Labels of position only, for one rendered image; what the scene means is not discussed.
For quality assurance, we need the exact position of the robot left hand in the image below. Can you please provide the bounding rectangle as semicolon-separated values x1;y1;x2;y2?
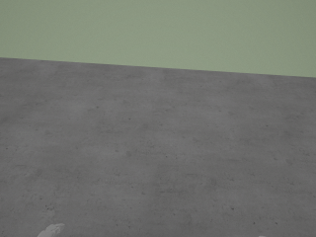
38;223;65;237

